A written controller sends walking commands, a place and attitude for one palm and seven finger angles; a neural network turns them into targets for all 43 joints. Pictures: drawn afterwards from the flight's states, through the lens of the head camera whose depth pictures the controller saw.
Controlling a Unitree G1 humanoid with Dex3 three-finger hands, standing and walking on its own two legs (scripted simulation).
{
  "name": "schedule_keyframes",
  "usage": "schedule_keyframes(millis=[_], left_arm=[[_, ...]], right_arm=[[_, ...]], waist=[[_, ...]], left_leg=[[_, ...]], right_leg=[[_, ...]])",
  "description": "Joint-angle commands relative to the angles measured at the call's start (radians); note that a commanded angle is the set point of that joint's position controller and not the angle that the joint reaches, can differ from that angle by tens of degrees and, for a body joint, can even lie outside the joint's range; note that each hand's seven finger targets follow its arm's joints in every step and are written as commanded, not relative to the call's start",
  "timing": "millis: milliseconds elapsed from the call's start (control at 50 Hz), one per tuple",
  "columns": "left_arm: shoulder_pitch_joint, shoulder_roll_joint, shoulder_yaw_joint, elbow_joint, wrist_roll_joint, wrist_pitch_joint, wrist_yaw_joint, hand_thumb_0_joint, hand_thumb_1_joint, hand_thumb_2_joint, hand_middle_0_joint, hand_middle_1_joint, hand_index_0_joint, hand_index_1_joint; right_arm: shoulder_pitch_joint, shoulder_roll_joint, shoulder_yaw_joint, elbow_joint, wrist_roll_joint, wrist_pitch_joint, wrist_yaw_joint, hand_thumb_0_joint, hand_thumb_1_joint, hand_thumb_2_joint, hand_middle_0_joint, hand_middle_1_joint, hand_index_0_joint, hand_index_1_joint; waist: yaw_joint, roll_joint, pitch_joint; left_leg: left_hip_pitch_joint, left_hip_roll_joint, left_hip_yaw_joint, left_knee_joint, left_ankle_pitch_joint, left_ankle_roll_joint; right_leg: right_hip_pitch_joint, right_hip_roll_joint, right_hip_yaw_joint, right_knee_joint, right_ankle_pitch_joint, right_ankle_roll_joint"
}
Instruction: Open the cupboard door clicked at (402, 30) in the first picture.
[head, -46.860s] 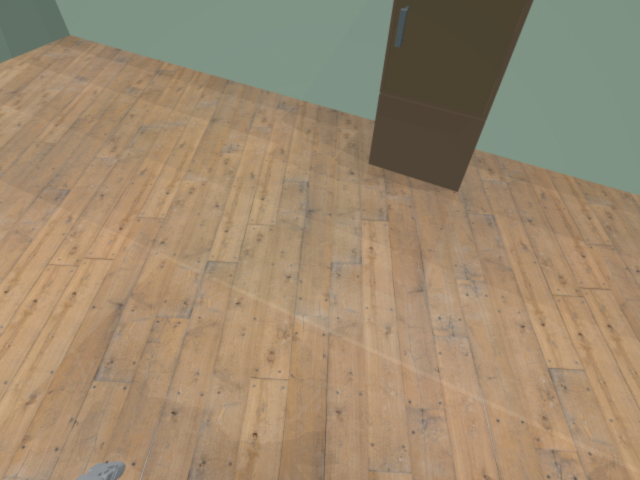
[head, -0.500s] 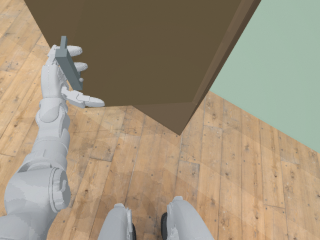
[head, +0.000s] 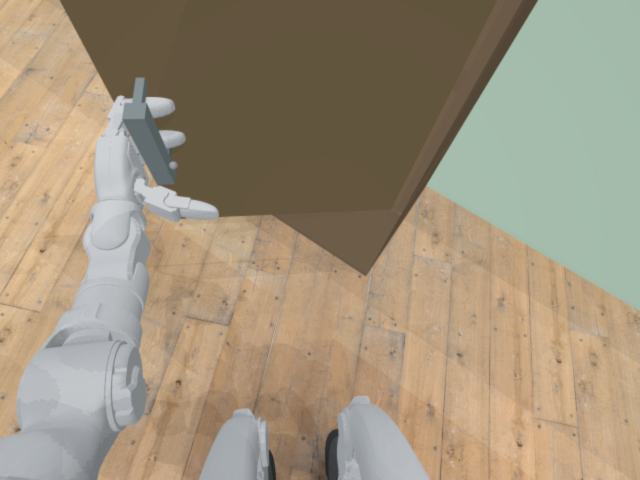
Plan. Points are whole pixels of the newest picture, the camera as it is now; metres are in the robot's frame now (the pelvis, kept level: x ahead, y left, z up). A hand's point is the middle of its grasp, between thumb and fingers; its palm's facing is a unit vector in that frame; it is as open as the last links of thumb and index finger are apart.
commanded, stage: close the thumb around the handle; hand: left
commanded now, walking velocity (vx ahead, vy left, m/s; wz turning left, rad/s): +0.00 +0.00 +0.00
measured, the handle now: (153, 134) +0.54 +0.19 +0.04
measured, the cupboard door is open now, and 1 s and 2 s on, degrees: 40 41 78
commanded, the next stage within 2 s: pull the door open along its arc in 0.68 s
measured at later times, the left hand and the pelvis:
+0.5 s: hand (172, 164) +0.49 +0.16 +0.04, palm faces +0.05 -1.00 -0.02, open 7.3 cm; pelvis +0.00 +0.00 +0.00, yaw +0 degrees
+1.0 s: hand (172, 172) +0.48 +0.16 +0.04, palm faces +0.05 -1.00 -0.01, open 5.7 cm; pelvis +0.00 +0.00 +0.00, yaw -1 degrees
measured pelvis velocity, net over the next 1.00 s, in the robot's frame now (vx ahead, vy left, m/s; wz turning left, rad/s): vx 0.00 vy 0.00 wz -0.02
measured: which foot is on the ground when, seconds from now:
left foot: down 0.00-1.00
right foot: down 0.00-1.00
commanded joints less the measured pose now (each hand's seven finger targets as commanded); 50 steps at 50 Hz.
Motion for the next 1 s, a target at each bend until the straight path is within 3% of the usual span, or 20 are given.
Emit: schedule_keyframes(millis=[0,120,160,200,240,340,400,440,460,480,500,560,600,640,680,740,760,780,920,980], left_arm=[[-0.427,0.117,-0.029,-0.225,0.012,-0.076,-0.02,0.0,-0.388,0.348,-0.308,-1.212,-0.308,-1.212],[-0.448,0.136,-0.014,-0.206,0.009,-0.069,-0.018,0.0,-0.052,0.492,-0.332,-1.248,-0.332,-1.248],[-0.432,0.156,0.0,-0.207,0.012,-0.073,-0.02,0.0,0.06,0.54,-0.34,-1.26,-0.34,-1.26],[-0.431,0.12,-0.022,-0.21,0.007,-0.07,-0.024,0.0,0.172,0.588,-0.348,-1.272,-0.348,-1.272],[-0.426,0.161,0.011,-0.202,0.004,-0.07,-0.022,0.0,0.284,0.636,-0.356,-1.284,-0.356,-1.284],[-0.432,0.155,0.003,-0.206,0.008,-0.072,-0.019,0.0,0.564,0.756,-0.376,-1.314,-0.376,-1.314],[-0.439,0.137,-0.014,-0.194,0.009,-0.068,-0.021,0.0,0.732,0.828,-0.388,-1.332,-0.388,-1.332],[-0.446,0.141,-0.011,-0.211,0.012,-0.077,-0.019,0.0,0.844,0.876,-0.396,-1.344,-0.396,-1.344],[-0.432,0.128,-0.019,-0.217,0.01,-0.077,-0.017,0.0,0.9,0.9,-0.4,-1.35,-0.4,-1.35],[-0.448,0.103,-0.039,-0.223,0.007,-0.076,-0.018,0.0,0.9,0.9,-0.4,-1.35,-0.4,-1.35],[-0.427,0.12,-0.019,-0.2,0.006,-0.072,-0.015,0.0,0.9,0.9,-0.4,-1.35,-0.4,-1.35],[-0.425,0.146,-0.003,-0.228,0.005,-0.08,-0.017,0.0,0.9,0.9,-0.4,-1.35,-0.4,-1.35],[-0.415,0.126,-0.019,-0.214,0.005,-0.074,-0.021,0.0,0.9,0.9,-0.4,-1.35,-0.4,-1.35],[-0.422,0.166,0.01,-0.218,0.007,-0.079,-0.017,0.0,0.9,0.9,-0.4,-1.35,-0.4,-1.35],[-0.41,0.124,-0.016,-0.226,0.005,-0.08,-0.02,0.0,0.9,0.9,-0.4,-1.35,-0.4,-1.35],[-0.419,0.133,-0.013,-0.218,0.007,-0.082,-0.019,0.0,0.9,0.9,-0.4,-1.35,-0.4,-1.35],[-0.41,0.147,-0.001,-0.228,0.008,-0.085,-0.017,0.0,0.9,0.9,-0.4,-1.35,-0.4,-1.35],[-0.407,0.204,0.042,-0.213,0.013,-0.084,-0.014,0.0,0.9,0.9,-0.4,-1.35,-0.4,-1.35],[-0.196,0.136,0.018,-0.307,-0.024,-0.074,-0.039,0.0,0.9,0.9,-0.4,-1.35,-0.4,-1.35],[-0.05,0.091,-0.003,-0.375,-0.042,-0.058,-0.042,0.0,0.9,0.9,-0.4,-1.35,-0.4,-1.35]], right_arm=[[0.157,-0.173,-0.065,-0.051,-0.005,-0.006,-0.008,0.0,-0.9,-0.9,0.2,0.3,0.2,0.3],[0.161,-0.175,-0.061,-0.049,-0.006,-0.006,-0.011,0.0,-0.9,-0.9,0.2,0.3,0.2,0.3],[0.158,-0.178,-0.062,-0.048,-0.005,-0.004,-0.011,0.0,-0.9,-0.9,0.2,0.3,0.2,0.3],[0.155,-0.172,-0.063,-0.049,-0.005,-0.005,-0.008,0.0,-0.9,-0.9,0.2,0.3,0.2,0.3],[0.156,-0.178,-0.061,-0.047,-0.005,-0.004,-0.012,0.0,-0.9,-0.9,0.2,0.3,0.2,0.3],[0.155,-0.177,-0.061,-0.049,-0.005,-0.006,-0.011,0.0,-0.9,-0.9,0.2,0.3,0.2,0.3],[0.156,-0.177,-0.06,-0.049,-0.004,-0.006,-0.01,0.0,-0.9,-0.9,0.2,0.3,0.2,0.3],[0.157,-0.178,-0.063,-0.047,-0.006,-0.008,-0.01,0.0,-0.9,-0.9,0.2,0.3,0.2,0.3],[0.158,-0.178,-0.064,-0.051,-0.006,-0.006,-0.009,0.0,-0.9,-0.9,0.2,0.3,0.2,0.3],[0.154,-0.175,-0.064,-0.048,-0.007,-0.007,-0.007,0.0,-0.9,-0.9,0.2,0.3,0.2,0.3],[0.158,-0.177,-0.065,-0.045,-0.005,-0.007,-0.007,0.0,-0.9,-0.9,0.2,0.3,0.2,0.3],[0.159,-0.179,-0.065,-0.049,-0.006,-0.007,-0.009,0.0,-0.9,-0.9,0.2,0.3,0.2,0.3],[0.153,-0.175,-0.062,-0.051,-0.004,-0.008,-0.007,0.0,-0.9,-0.9,0.2,0.3,0.2,0.3],[0.159,-0.179,-0.062,-0.048,-0.005,-0.007,-0.011,0.0,-0.9,-0.9,0.2,0.3,0.2,0.3],[0.153,-0.174,-0.064,-0.051,-0.005,-0.009,-0.007,0.0,-0.9,-0.9,0.2,0.3,0.2,0.3],[0.155,-0.177,-0.063,-0.046,-0.005,-0.007,-0.008,0.0,-0.9,-0.9,0.2,0.3,0.2,0.3],[0.157,-0.177,-0.065,-0.049,-0.006,-0.006,-0.009,0.0,-0.9,-0.9,0.2,0.3,0.2,0.3],[0.159,-0.184,-0.064,-0.047,-0.006,-0.004,-0.012,0.0,-0.9,-0.9,0.2,0.3,0.2,0.3],[0.138,-0.168,-0.066,-0.092,0.005,-0.002,-0.004,0.0,-0.9,-0.9,0.2,0.3,0.2,0.3],[0.117,-0.16,-0.072,-0.113,0.016,-0.004,0.002,0.0,-0.9,-0.9,0.2,0.3,0.2,0.3]], waist=[[-0.035,0.105,-0.516],[-0.044,0.089,-0.496],[-0.03,0.106,-0.508],[-0.036,0.096,-0.503],[-0.031,0.095,-0.501],[-0.032,0.112,-0.501],[-0.042,0.086,-0.478],[-0.032,0.133,-0.509],[-0.031,0.122,-0.52],[-0.041,0.122,-0.516],[-0.037,0.092,-0.495],[-0.03,0.091,-0.534],[-0.03,0.099,-0.498],[-0.027,0.099,-0.501],[-0.03,0.101,-0.513],[-0.033,0.096,-0.492],[-0.021,0.118,-0.504],[-0.015,0.107,-0.506],[0.032,0.086,-0.545],[0.051,0.033,-0.523]], left_leg=[[0.388,-0.002,-0.088,-0.134,0.465,-0.033],[0.36,-0.006,-0.088,-0.131,0.441,-0.028],[0.381,-0.003,-0.093,-0.138,0.448,-0.035],[0.379,-0.004,-0.087,-0.135,0.45,-0.032],[0.371,-0.002,-0.089,-0.133,0.452,-0.032],[0.378,-0.002,-0.091,-0.137,0.448,-0.034],[0.355,-0.003,-0.09,-0.139,0.417,-0.031],[0.405,0.001,-0.1,-0.141,0.447,-0.039],[0.417,0.002,-0.103,-0.14,0.464,-0.041],[0.414,0.001,-0.099,-0.137,0.451,-0.039],[0.391,0.001,-0.097,-0.141,0.431,-0.037],[0.393,-0.001,-0.094,-0.137,0.463,-0.035],[0.369,-0.004,-0.087,-0.141,0.433,-0.033],[0.371,-0.002,-0.089,-0.142,0.445,-0.034],[0.388,-0.002,-0.09,-0.142,0.446,-0.035],[0.391,0.001,-0.093,-0.142,0.455,-0.036],[0.402,0.001,-0.093,-0.145,0.471,-0.04],[0.39,0.001,-0.095,-0.141,0.473,-0.04],[0.39,-0.004,-0.069,-0.159,0.526,-0.036],[0.363,-0.005,-0.05,-0.176,0.515,-0.032]], right_leg=[[0.234,0.022,0.062,-0.107,0.345,0.008],[0.236,0.023,0.063,-0.108,0.337,0.008],[0.23,0.023,0.059,-0.107,0.33,0.005],[0.235,0.023,0.059,-0.112,0.335,0.007],[0.235,0.023,0.061,-0.109,0.339,0.007],[0.225,0.024,0.059,-0.107,0.33,0.005],[0.225,0.024,0.059,-0.113,0.312,0.008],[0.197,0.023,0.053,-0.105,0.306,0.003],[0.197,0.024,0.051,-0.103,0.313,0.003],[0.194,0.024,0.052,-0.108,0.309,0.006],[0.209,0.026,0.053,-0.115,0.303,0.006],[0.24,0.025,0.057,-0.107,0.338,0.006],[0.24,0.026,0.059,-0.113,0.324,0.006],[0.242,0.025,0.059,-0.11,0.333,0.005],[0.234,0.026,0.056,-0.111,0.327,0.006],[0.22,0.026,0.055,-0.111,0.326,0.006],[0.227,0.025,0.056,-0.108,0.333,0.003],[0.231,0.025,0.057,-0.104,0.336,0.003],[0.335,0.027,0.062,-0.11,0.41,0.003],[0.391,0.026,0.066,-0.128,0.44,0.008]])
